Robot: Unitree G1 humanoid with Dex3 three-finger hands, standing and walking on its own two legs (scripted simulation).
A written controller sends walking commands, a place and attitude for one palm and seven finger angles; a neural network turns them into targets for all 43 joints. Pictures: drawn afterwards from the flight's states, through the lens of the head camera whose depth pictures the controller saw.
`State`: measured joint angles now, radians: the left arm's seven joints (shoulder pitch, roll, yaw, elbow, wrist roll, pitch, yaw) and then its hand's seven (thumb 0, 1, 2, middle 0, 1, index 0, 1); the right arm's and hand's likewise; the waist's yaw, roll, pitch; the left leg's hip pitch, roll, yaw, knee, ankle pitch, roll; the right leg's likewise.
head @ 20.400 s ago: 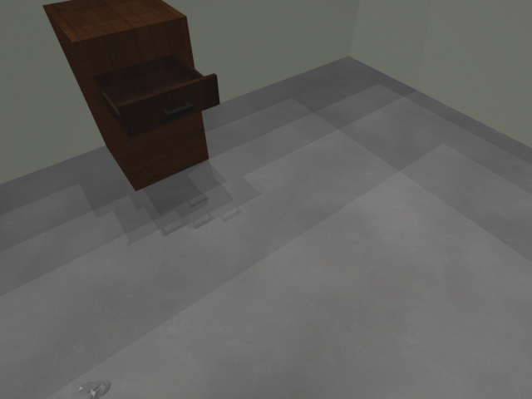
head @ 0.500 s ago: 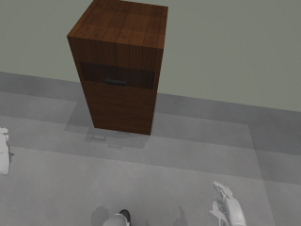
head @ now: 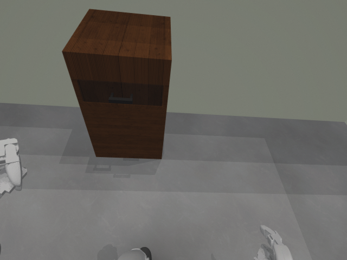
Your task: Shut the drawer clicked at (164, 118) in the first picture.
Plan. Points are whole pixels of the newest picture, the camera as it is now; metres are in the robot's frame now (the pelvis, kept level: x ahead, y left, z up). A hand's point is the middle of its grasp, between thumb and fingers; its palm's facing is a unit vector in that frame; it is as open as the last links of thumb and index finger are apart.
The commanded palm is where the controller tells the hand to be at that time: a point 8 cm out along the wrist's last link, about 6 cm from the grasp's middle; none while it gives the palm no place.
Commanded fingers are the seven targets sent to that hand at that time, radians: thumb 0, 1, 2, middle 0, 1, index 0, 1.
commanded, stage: stop stepping back and stand still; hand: left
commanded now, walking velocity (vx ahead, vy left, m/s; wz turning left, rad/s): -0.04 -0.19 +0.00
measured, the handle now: (121, 97) +0.81 +0.25 -0.19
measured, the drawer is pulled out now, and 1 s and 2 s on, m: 0.00 0.00 0.00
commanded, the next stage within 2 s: let the arm hang, fingers relaxed in 0.68 s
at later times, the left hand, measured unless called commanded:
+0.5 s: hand (14, 181) +0.19 +0.25 +0.18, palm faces +0.31 -0.86 -0.41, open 3.3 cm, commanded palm +0.12 +0.30 +0.19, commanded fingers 0.00 0.90 0.90 -1.40 -1.60 -1.40 -1.60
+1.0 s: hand out of the picture +0.10 +0.22 -0.12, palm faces +0.00 -0.97 -0.23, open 3.1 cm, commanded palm none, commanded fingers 0.00 0.90 0.90 -0.92 -1.08 -0.92 -1.08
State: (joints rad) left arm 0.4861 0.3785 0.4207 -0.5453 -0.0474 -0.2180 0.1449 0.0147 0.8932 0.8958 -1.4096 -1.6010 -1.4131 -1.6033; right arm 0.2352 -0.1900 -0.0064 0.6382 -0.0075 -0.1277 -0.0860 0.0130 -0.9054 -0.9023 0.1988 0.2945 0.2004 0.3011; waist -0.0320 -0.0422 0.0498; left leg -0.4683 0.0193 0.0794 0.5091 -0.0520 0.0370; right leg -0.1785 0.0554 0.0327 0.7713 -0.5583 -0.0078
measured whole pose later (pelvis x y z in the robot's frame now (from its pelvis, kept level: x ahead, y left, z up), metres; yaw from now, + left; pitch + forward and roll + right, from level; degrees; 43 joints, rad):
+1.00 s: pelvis -0.02 +0.03 +0.00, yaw +0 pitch -1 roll +0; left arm 0.31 0.19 0.04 0.59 0.04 0.06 0.00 0.01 0.91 0.90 -1.23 -1.44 -1.24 -1.44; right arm 0.19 -0.24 -0.01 0.82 -0.03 0.00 0.00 0.01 -0.91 -0.90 0.20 0.29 0.20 0.30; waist -0.04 0.01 0.02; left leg -0.34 0.01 0.03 0.63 -0.26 0.01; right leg -0.25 -0.01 -0.08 0.63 -0.36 -0.02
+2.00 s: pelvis -0.03 +0.03 +0.02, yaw -1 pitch -2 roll +0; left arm 0.26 0.14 0.01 1.14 0.01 -0.01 0.03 0.00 0.92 0.90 -0.20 -0.30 -0.20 -0.30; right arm 0.30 -0.13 -0.02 1.14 -0.02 0.00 -0.03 0.00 -0.91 -0.90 0.20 0.29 0.20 0.30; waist -0.02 0.02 0.06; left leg -0.23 0.02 0.05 0.41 -0.15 0.00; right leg -0.15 0.01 -0.07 0.42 -0.24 -0.03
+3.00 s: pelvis -0.01 +0.01 +0.02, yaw -1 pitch -2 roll +0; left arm 0.28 0.12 0.02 1.14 0.01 -0.01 0.03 0.00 0.91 0.90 -0.20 -0.30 -0.20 -0.30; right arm 0.28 -0.13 -0.01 1.15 -0.02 0.00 -0.04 0.00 -0.91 -0.90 0.20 0.29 0.20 0.30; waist -0.01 0.03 0.06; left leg -0.18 0.05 0.04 0.40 -0.18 -0.03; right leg -0.10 0.04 -0.07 0.39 -0.26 -0.06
